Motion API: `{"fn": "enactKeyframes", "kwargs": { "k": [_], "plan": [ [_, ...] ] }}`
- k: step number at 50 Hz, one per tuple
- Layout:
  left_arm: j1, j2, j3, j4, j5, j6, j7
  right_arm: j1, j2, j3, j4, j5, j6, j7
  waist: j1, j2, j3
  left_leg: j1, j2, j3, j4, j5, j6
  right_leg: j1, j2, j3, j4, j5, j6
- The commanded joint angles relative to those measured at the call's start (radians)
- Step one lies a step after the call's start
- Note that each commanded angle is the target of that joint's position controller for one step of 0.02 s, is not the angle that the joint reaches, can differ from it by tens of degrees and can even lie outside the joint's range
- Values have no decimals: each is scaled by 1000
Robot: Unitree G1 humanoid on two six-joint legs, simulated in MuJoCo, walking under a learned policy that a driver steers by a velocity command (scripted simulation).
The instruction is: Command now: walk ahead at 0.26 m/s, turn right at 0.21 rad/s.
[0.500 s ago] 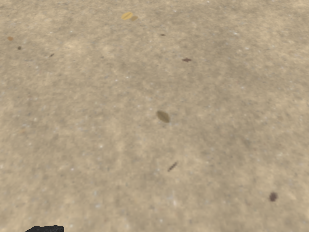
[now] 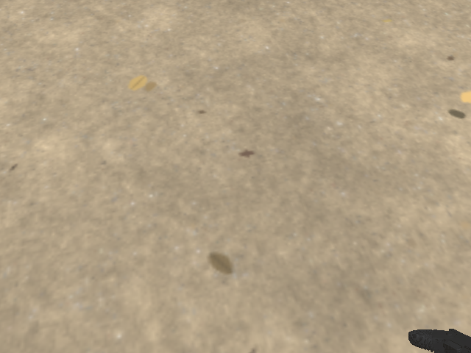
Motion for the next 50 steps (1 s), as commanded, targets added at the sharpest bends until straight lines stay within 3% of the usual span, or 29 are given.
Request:
{"fn": "enactKeyframes", "kwargs": {
  "k": [1, 2, 4, 6, 8, 11, 14, 15, 16, 17, 19, 22, 24, 26, 29, 32, 34, 35, 36, 37, 38, 40, 41, 43, 45, 47, 48, 49, 50],
  "plan": [
    [92, 146, 24, -47, -16, -4, 3, 225, -140, -43, -6, 30, 17, 1, -109, 143, -262, 650, 401, -506, -111, 398, 254, -459, -30, 21, 479, -62, 52],
    [9, 141, 22, -64, -7, 7, 8, 156, -107, -26, -14, 19, 25, -1, -97, 75, -188, 528, 351, -402, -129, 416, 225, -447, -65, -15, 437, -10, 60],
    [-29, 100, 19, -82, 7, 29, 11, 74, -66, -5, -6, 7, 31, -3, -41, 92, -117, 330, 281, -275, -173, 481, 197, -333, -136, -48, 276, 60, 65],
    [1, 41, 3, -69, 5, 42, 14, 40, -73, -6, 12, 0, 35, -4, -14, 148, -118, 243, 229, -177, -196, 562, 192, -210, -134, -104, 90, 83, 81],
    [-11, 21, -6, -65, 10, 44, 18, 37, -104, -14, 29, 5, 43, -11, -19, 155, -159, 236, 228, -144, -195, 604, 202, -121, -132, -126, -56, 155, 87],
    [-33, 45, -1, -51, 9, 57, 17, 42, -122, -15, 52, 17, 62, -17, -30, 139, -177, 229, 235, -143, -209, 378, 194, -26, -127, -143, -201, 308, 77],
    [-84, 48, 0, -54, 29, 65, 13, 40, -87, 4, 73, 24, 76, -14, -23, 111, -100, 135, 178, -138, -222, -78, 115, 83, -126, -145, -402, 446, 35],
    [-110, 72, 2, -72, 38, 64, 16, 65, -64, 15, 85, 15, 76, -12, -36, 76, -79, 102, 149, -134, -211, -207, 67, 110, -181, -82, -432, 505, 11],
    [-131, 122, 10, -85, 33, 63, 21, 108, -66, 15, 91, 1, 74, -8, -78, -5, -62, 77, 92, -97, -182, -300, 29, 111, -228, -46, -413, 543, -19],
    [-145, 130, 18, -61, 24, 62, 17, 130, -58, 16, 99, 6, 79, -13, -99, -99, -49, 138, 43, -32, -166, -280, 4, 4, -200, -57, -413, 341, -39],
    [-158, 57, 1, -60, 32, 48, 9, 87, -75, 14, 105, 10, 88, -24, -72, -72, -13, 185, 45, -21, -122, -197, -4, -66, -168, -73, -435, 304, -11],
    [-146, 57, 0, -45, 24, 26, 8, 102, -74, 14, 124, 9, 96, -32, -73, -54, -35, 208, 54, -25, -97, -75, 2, -27, -157, -88, -393, 475, 6],
    [-113, 68, 5, -24, 14, 27, 11, 109, -75, 13, 140, 18, 99, -34, -66, -42, -57, 207, 29, 2, -70, -219, 12, -19, -138, -102, -382, 314, -11],
    [-100, 75, 9, -22, 8, 26, 11, 105, -84, 7, 146, 31, 100, -33, -61, -37, 5, 147, 22, 1, -47, -418, 34, -78, -135, -84, -391, 61, -48],
    [-84, 73, 8, -27, -5, -5, 7, 118, -76, 6, 147, 44, 67, -28, -66, -46, 78, 89, 38, -28, -15, -479, 67, -124, -172, -14, -408, -31, -96],
    [-87, 73, 9, -40, -13, -39, -5, 158, -91, -1, 161, 46, 25, -14, -84, -30, 42, 129, 54, -65, 1, -378, 98, -104, -177, 0, -337, 174, -111],
    [-127, 50, 6, -70, -11, -59, -13, 253, -139, -18, 199, 54, 15, -9, -109, 88, -12, 306, 117, -191, -50, -200, 143, -204, -103, -121, -158, 363, -67],
    [-164, 35, 2, -90, -8, -72, -17, 339, -185, -35, 224, 57, 19, -9, -141, 174, -32, 475, 209, -352, -109, -96, 203, -362, -61, -189, -15, 413, -26],
    [-226, 34, -2, -114, -10, -83, -20, 414, -208, -45, 238, 54, 22, -9, -190, 236, -9, 610, 342, -536, -193, 45, 287, -574, -57, -191, 148, 119, -4],
    [-288, 42, 1, -140, -25, -86, -20, 453, -194, -40, 248, 49, 22, -12, -204, 211, 37, 698, 430, -640, -206, 125, 339, -772, -88, -156, 303, -100, -5],
    [-318, 33, -4, -153, -30, -87, -25, 453, -165, -33, 243, 44, 24, -16, -197, 133, 44, 744, 426, -615, -181, 129, 322, -869, -138, -128, 367, -95, -14],
    [-351, 9, -16, -177, -26, -93, -42, 408, -143, -23, 222, 46, 41, -31, -167, 86, 61, 690, 380, -503, -223, 72, 253, -880, -191, -141, 266, -3, -11],
    [-343, 9, -18, -181, -21, -94, -51, 343, -137, -19, 200, 48, 55, -41, -137, 90, 73, 575, 345, -436, -267, 31, 219, -766, -202, -147, 129, 70, 0],
    [-289, -25, -31, -161, -11, -91, -70, 239, -174, -28, 163, 51, 74, -55, -88, 137, 49, 264, 210, -241, -325, -17, 151, -334, -130, -215, -122, 336, 26],
    [-206, 34, -4, -132, -15, -76, -64, 242, -219, -43, 156, 56, 70, -58, -34, 166, 17, 165, 206, -218, -344, -42, 130, -81, -79, -233, -195, 502, 51],
    [-100, 95, 29, -101, -17, -58, -37, 248, -194, -38, 151, 61, 58, -56, 34, 136, -20, 158, 180, -193, -208, 57, 77, 75, -65, -225, -251, 458, 38],
    [0, 118, 46, -77, -18, -53, -23, 253, -159, -30, 150, 56, 55, -53, 90, 111, -69, 135, 140, -158, -40, 100, 42, 189, -84, -216, -274, 434, 21],
    [134, 174, 62, -62, -1, -48, -7, 275, -71, -6, 128, 27, 57, -51, 133, -25, -185, 21, 72, -107, 273, -77, -9, 372, -251, -38, -303, 283, -22],
    [145, 252, 58, -77, 29, -48, -10, 388, 39, 17, 96, 30, 47, -56, 42, -346, -265, -157, -27, -106, 613, -515, -36, 443, -484, 433, -515, 113, -139]
  ]
}}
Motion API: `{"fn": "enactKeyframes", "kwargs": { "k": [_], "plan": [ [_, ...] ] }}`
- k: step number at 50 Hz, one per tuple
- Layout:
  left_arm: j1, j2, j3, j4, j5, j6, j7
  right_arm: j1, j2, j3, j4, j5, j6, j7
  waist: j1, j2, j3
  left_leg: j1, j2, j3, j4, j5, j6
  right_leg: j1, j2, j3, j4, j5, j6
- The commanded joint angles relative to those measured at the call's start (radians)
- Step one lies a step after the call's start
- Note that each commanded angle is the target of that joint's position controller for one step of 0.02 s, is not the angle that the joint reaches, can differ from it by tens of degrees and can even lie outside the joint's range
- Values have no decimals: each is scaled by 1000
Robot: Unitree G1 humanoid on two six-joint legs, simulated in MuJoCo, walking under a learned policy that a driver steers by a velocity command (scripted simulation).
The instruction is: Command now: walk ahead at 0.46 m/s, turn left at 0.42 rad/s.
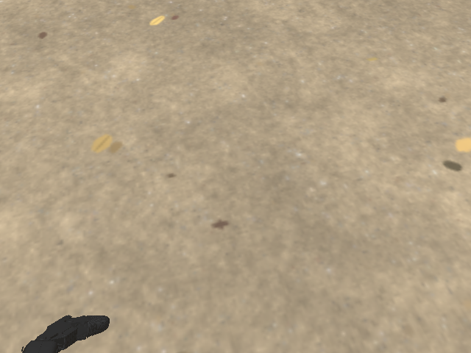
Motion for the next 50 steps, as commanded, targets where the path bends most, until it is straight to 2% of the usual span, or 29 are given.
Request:
{"fn": "enactKeyframes", "kwargs": {
  "k": [1, 2, 3, 4, 6, 8, 11, 16, 21, 23, 24, 25, 26, 27, 28, 29, 30, 31, 32, 33, 36, 38, 40, 44, 46, 47, 48, 49, 50],
  "plan": [
    [383, 240, 68, 42, 25, 3, 9, -5, -40, -5, -142, 33, -37, -1, 149, -362, -206, -644, -76, -30, 675, -44, 31, 624, -404, 869, -475, -538, -219],
    [298, 174, 49, 41, 4, -7, 1, -53, -86, -20, -151, 46, -31, 0, 125, -264, -72, -702, -16, -7, 723, 49, 49, 527, -388, 730, -480, -607, -202],
    [233, 133, 39, 48, -1, -11, -3, -109, -92, -24, -156, 33, -25, 0, 111, -192, 2, -684, 28, 19, 695, 142, 62, 417, -339, 546, -467, -454, -175],
    [181, 107, 34, 54, 13, -15, -6, -121, -92, -31, -147, 19, -17, -2, 88, -154, 16, -624, 58, 9, 644, 208, 66, 339, -280, 396, -459, -298, -149],
    [142, 76, 31, 74, 24, -26, 0, -118, -75, -39, -144, 19, 4, 6, 59, -163, 14, -544, 80, 4, 568, 268, 67, 290, -230, 216, -486, -114, -134],
    [165, 84, 36, 97, 20, -37, 9, -159, -53, -39, -167, 13, 18, 11, 61, -117, 22, -572, 81, 5, 528, 309, 63, 310, -238, 138, -511, -11, -158],
    [201, 113, 50, 125, 25, -33, 23, -233, -40, -38, -206, 7, 26, 16, 70, -63, 44, -664, 77, -13, 411, 383, 44, 365, -268, 73, -537, 37, -188],
    [223, 152, 65, 148, 17, -15, 35, -381, -24, -25, -260, 2, 17, 50, 114, -51, 84, -647, 73, 76, 168, 536, 35, 400, -261, -91, -554, 97, -173],
    [278, 182, 79, 184, -5, 12, 29, -493, -25, -18, -325, 8, 14, 75, 148, -52, 116, -626, 53, 154, 18, 454, 86, 526, -278, -177, -492, 183, -146],
    [269, 212, 86, 187, -14, 25, 27, -469, -52, -31, -340, 6, 16, 78, 116, -82, 75, -531, -3, 212, -2, 354, 125, 563, -279, -208, -377, 503, -129],
    [258, 225, 88, 187, -19, 34, 29, -398, -76, -46, -330, 2, 17, 77, 67, -100, 27, -415, -52, 241, -15, 312, 146, 554, -269, -222, -242, 739, -116],
    [241, 222, 83, 184, -24, 43, 30, -237, -124, -77, -290, 0, 16, 70, -25, -85, -61, -194, -111, 257, -92, 387, 178, 500, -230, -249, -28, 842, -85],
    [252, 195, 68, 172, -9, 37, 34, -89, -201, -109, -252, -5, 22, 49, -88, -26, -155, 109, -64, 143, -110, 556, 215, 286, -186, -247, 239, 630, -27],
    [352, 43, 17, 116, 38, 17, 22, -113, -328, -120, -259, -16, 18, 33, 39, 269, -265, 463, 265, -383, -123, 754, 405, -167, -1, -203, 646, -391, 57],
    [312, 116, 22, 145, 6, -13, 15, -79, -252, -94, -294, -22, 9, 35, -30, 122, -476, 471, 361, -594, -239, 816, 473, -170, 33, 48, 785, -496, 55],
    [218, 160, 38, 129, -37, -15, 13, -115, -192, -74, -272, -27, 1, 43, -38, 60, -358, 389, 321, -398, -246, 954, 421, -219, -16, 66, 782, -414, 41],
    [192, 138, 29, 125, -30, -16, 22, -166, -156, -65, -263, -11, -6, 44, -4, 34, -239, 251, 267, -256, -239, 966, 370, -231, -63, 49, 699, -338, 28],
    [172, 140, 33, 137, -5, -11, 33, -235, -116, -54, -267, -4, -7, 41, 25, 10, -166, 118, 225, -179, -263, 946, 332, -199, -92, 47, 628, -284, 27],
    [186, 151, 40, 144, 1, 4, 37, -280, -96, -45, -275, -13, -8, 38, 62, 29, -138, 4, 198, -126, -300, 962, 317, -116, -107, 54, 595, -250, 25],
    [210, 146, 42, 152, 1, 21, 39, -301, -100, -44, -276, -25, -10, 38, 88, 34, -134, -70, 188, -96, -330, 980, 313, -50, -104, 54, 573, -220, 26],
    [238, 101, 34, 164, 12, 53, 49, -325, -105, -43, -252, -32, -27, 32, 123, 28, -126, -148, 166, -8, -363, 1068, 317, 3, -90, 48, 436, -142, 46],
    [200, 82, 26, 159, 18, 59, 50, -334, -98, -38, -232, -29, -22, 22, 118, 47, -121, -141, 141, 38, -365, 1047, 294, 7, -91, 49, 299, -61, 53],
    [152, 73, 19, 157, 15, 62, 45, -334, -100, -36, -215, -31, -12, 14, 99, 64, -119, -136, 120, 67, -367, 986, 270, 41, -84, 44, 171, 25, 55],
    [83, 93, 23, 155, 8, 70, 39, -310, -96, -26, -169, -36, 4, 15, 68, 72, -96, -114, 136, 33, -364, 812, 259, 95, -62, 44, 18, 51, 49],
    [75, 98, 25, 157, 14, 68, 35, -316, -86, -19, -152, -30, 11, 16, 75, 75, -81, -106, 142, 6, -328, 735, 246, 132, -50, 39, -65, 20, 29],
    [95, 93, 25, 166, 21, 65, 33, -327, -74, -13, -146, -22, 14, 15, 98, 64, -80, -118, 122, 8, -294, 667, 220, 195, -41, 29, -159, 86, 13],
    [102, 110, 27, 172, 32, 60, 33, -296, -53, -5, -134, -21, 13, 14, 99, 30, -81, -134, 83, 12, -265, 577, 173, 272, -60, 54, -241, 248, -5],
    [100, 160, 35, 169, 36, 58, 38, -244, -37, 1, -126, -40, 9, 13, 59, -43, -101, -166, 19, 39, -216, 445, 126, 353, -131, 121, -225, 463, -29],
    [67, 185, 39, 175, 29, 63, 41, -152, -35, -4, -104, -42, 7, 13, -9, -148, -117, -214, -36, 70, -227, 301, 92, 396, -167, 147, -180, 480, -87]
  ]
}}
Over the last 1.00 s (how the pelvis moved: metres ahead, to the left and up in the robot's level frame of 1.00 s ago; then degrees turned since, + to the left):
0.28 -0.07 -0.01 6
